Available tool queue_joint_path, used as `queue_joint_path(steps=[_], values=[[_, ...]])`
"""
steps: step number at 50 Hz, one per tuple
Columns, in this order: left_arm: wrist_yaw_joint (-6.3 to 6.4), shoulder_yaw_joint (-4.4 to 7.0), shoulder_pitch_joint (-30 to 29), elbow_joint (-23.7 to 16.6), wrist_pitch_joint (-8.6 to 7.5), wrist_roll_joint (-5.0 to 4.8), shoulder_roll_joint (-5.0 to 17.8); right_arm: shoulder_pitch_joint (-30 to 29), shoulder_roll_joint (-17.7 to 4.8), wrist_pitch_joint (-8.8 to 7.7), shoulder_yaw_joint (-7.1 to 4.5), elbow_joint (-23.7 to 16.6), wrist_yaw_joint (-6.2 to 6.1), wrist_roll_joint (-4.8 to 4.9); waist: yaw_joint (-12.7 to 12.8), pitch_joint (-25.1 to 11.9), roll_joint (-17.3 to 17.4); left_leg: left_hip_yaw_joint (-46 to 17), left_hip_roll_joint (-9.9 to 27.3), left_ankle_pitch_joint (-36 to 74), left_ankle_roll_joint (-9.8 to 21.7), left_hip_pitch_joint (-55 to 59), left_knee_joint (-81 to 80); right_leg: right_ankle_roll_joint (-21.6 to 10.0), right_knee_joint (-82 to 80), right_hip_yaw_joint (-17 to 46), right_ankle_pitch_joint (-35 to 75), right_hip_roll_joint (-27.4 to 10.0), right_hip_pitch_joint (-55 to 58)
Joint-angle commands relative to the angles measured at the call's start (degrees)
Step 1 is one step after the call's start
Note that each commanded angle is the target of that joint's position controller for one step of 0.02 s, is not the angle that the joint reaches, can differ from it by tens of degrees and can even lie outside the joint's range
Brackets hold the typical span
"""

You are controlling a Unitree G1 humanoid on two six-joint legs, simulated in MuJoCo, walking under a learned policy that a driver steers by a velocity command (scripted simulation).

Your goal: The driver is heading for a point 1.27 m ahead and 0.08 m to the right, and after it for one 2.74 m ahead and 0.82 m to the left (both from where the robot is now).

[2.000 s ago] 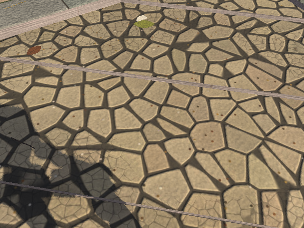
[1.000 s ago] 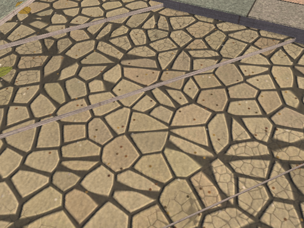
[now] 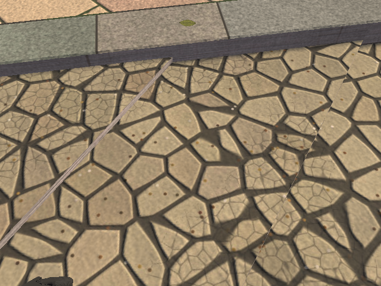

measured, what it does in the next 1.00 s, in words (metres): climbs: left foot 0.03 m higher, then right foot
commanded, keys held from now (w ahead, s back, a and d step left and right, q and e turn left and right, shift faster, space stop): w+e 0.30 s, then w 0.54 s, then w+q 0.16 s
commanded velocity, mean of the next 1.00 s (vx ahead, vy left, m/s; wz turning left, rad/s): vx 0.50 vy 0.00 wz -0.29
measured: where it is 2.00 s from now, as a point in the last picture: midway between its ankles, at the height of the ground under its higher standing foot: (235, 126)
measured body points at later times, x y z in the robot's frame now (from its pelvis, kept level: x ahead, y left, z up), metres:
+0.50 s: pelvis +0.30 +0.02 +0.03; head +0.32 +0.01 +0.48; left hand +0.44 +0.27 -0.08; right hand +0.41 -0.28 -0.05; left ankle +0.42 +0.11 -0.68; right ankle +0.14 -0.07 -0.62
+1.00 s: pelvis +0.52 -0.11 +0.06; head +0.53 -0.14 +0.51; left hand +0.73 +0.11 -0.03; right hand +0.53 -0.40 -0.07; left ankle +0.50 +0.06 -0.60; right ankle +0.52 -0.19 -0.68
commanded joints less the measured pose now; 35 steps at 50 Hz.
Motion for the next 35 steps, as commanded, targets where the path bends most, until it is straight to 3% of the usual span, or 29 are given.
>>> queue_joint_path(steps=[1,2,3,6,9,12,14,17,19,20,21,22,23,24,25,26,27,29,32,35], values=[[0.34,2.92,13.5,-0.3,-1.79,0.34,9.5,-5.8,-6.3,-4.16,-0.28,-8.9,0.03,0.48,6.5,-12.5,-1.2,-6.7,0.2,7.1,2.3,-36.2,16.1,-12.8,-22.0,35.4,-4.2,-17.8,37.6],[0.41,2.31,9.7,-0.8,-1.83,0.64,7.9,-5.9,-5.9,-4.16,-0.29,-8.8,-0.32,-1.05,4.0,-9.5,-0.9,-6.5,1.6,9.3,2.1,-32.7,13.2,-11.7,-21.9,30.4,2.2,-15.5,30.0],[0.66,1.68,7.4,-1.6,-1.9,1.46,6.7,-4.5,-6.4,-3.57,-0.6,-8.6,-0.11,-1.2,1.9,-8.4,-2.3,-6.8,2.7,10.9,2.1,-29.2,12.5,-11.4,-23.2,27.4,5.8,-13.9,24.6],[1.56,1.51,6.5,-0.6,-2.06,0.68,6.7,-4.3,-4.2,-1.75,0.04,-9.2,0.02,-2.32,0.0,-6.2,-2.1,-4.8,2.9,11.0,-0.1,-29.2,9.3,-12.0,-25.1,22.9,13.1,-12.1,17.5],[2.48,1.54,9.2,1.2,-2.1,0.71,7.4,-9.9,-2.5,-1.23,0.92,-11.5,-0.29,-3.07,1.5,-4.0,-2.2,-2.9,2.1,18.0,-1.9,-31.9,1.2,-11.0,-25.8,18.8,18.1,-9.7,14.4],[2.95,1.4,11.9,2.7,-1.67,0.44,7.1,-17.9,-0.6,-1.72,1.87,-13.9,0.03,-2.46,4.7,-3.5,-4.1,-1.9,-0.8,27.4,-2.2,-27.7,-15.8,-8.3,-25.0,16.8,14.5,-7.2,14.3],[3.0,1.61,14.1,3.6,-1.57,0.13,8.2,-21.6,-1.4,-2.13,1.6,-14.9,0.56,-1.33,6.3,-3.6,-5.4,-1.1,-3.3,29.3,-2.2,-23.9,-23.9,-8.0,-24.7,18.5,12.1,-8.4,15.8],[3.01,1.31,14.6,4.8,-1.21,-0.01,7.6,-19.1,-4.0,-2.63,0.27,-14.3,1.1,-0.53,4.8,-5.0,-8.1,-1.9,-4.6,27.5,-0.1,-18.7,-30.2,-6.4,-21.8,22.3,13.7,-12.1,22.0],[3.0,0.9,13.2,4.8,-1.05,0.35,6.4,-12.1,-5.9,-3.09,-1.14,-12.5,1.03,-1.24,1.0,-8.1,-9.6,0.7,-6.7,25.2,2.8,-9.0,-33.9,-4.2,-14.8,21.2,25.8,-10.5,23.9],[3.07,0.23,12.7,4.2,-1.18,0.78,4.4,-5.2,-7.6,-3.26,-1.98,-11.5,0.68,-1.95,-2.5,-13.4,-9.2,-1.8,-3.3,26.2,5.9,2.7,-33.6,-2.1,-5.2,18.5,30.5,-7.5,20.9],[3.26,-0.79,18.2,3.3,-1.25,0.09,1.0,2.6,-11.7,-3.03,-3.07,-10.0,0.41,-3.28,-2.4,-23.5,2.9,-22.9,9.8,16.4,14.6,25.3,-34.8,2.5,15.0,13.4,17.8,-1.2,2.9],[2.87,-1.25,20.2,3.6,-1.78,-0.11,1.0,8.6,-10.9,-2.35,-3.33,-7.9,1.14,-2.73,-3.6,-28.4,17.7,-47.2,17.6,-1.1,19.7,31.5,-46.5,4.5,28.5,12.9,-19.2,3.3,-8.1],[2.21,0.24,16.3,3.8,-1.9,-1.01,6.0,5.7,-6.6,-2.34,-2.07,-8.1,0.76,-1.3,-3.6,-18.8,11.9,-47.1,17.6,-12.6,18.3,25.0,-48.9,4.5,36.7,14.6,-18.5,0.4,-14.6],[2.0,0.4,10.5,2.4,-1.87,-0.79,7.1,1.9,-5.5,-1.85,-1.67,-8.1,0.28,-0.97,-3.0,-11.2,7.2,-38.9,16.0,-9.9,16.6,16.2,-49.6,4.0,36.9,11.6,-14.4,-2.1,-15.7],[1.91,0.23,6.7,1.1,-2.09,0.28,6.4,-0.4,-4.9,-1.58,-1.44,-7.6,0.08,-1.26,-1.8,-6.6,4.4,-31.8,13.7,-3.2,15.6,8.5,-50.6,3.4,33.7,9.5,-11.6,-4.2,-14.4],[1.81,0.28,5.8,1.0,-2.26,0.76,5.2,-1.6,-3.9,-1.72,-1.09,-7.4,0.14,-1.77,-0.1,-4.6,3.9,-26.9,11.4,2.7,14.5,3.3,-52.0,3.0,30.6,9.0,-9.9,-6.0,-11.4],[1.72,0.17,7.2,1.6,-2.18,0.45,4.0,-2.7,-3.1,-1.89,-0.79,-7.2,0.22,-1.93,1.5,-4.5,5.0,-23.1,9.6,6.1,13.8,0.1,-53.2,2.9,28.6,8.6,-8.6,-6.9,-8.0],[1.66,-0.35,8.6,2.7,-1.89,0.22,2.0,-2.9,-3.0,-2.28,-0.79,-6.5,0.39,-1.07,2.4,-4.5,6.0,-17.1,7.8,12.2,14.6,-2.1,-55.1,3.5,23.2,6.6,-6.9,-7.2,-5.5],[1.5,-1.58,4.6,2.2,-2.29,1.04,-0.1,-3.1,-6.3,-2.03,-1.65,-5.7,0.4,-0.53,1.8,-3.8,4.9,-9.9,6.4,18.5,15.0,-5.3,-56.3,4.6,9.3,3.8,0.1,-7.1,-0.8],[0.89,-1.72,-0.1,1.7,-2.75,0.57,0.4,-0.3,-8.3,-1.43,-2.12,-4.4,0.47,-0.02,-0.5,-4.3,5.0,-8.0,7.2,20.1,14.7,-3.9,-55.4,5.4,0.1,2.8,6.8,-5.9,2.3]])
Next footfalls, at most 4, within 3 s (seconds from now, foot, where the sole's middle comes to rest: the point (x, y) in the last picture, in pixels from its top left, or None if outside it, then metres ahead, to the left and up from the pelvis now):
0.40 left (169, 273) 0.46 0.10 -0.72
0.84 right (259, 238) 0.56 -0.21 -0.72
1.38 left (216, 152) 0.92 -0.09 -0.72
1.86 right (250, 105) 1.17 -0.26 -0.72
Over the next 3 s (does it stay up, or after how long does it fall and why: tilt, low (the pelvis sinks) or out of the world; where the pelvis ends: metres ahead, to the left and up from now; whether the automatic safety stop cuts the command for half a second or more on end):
stays up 1.54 0.12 0.10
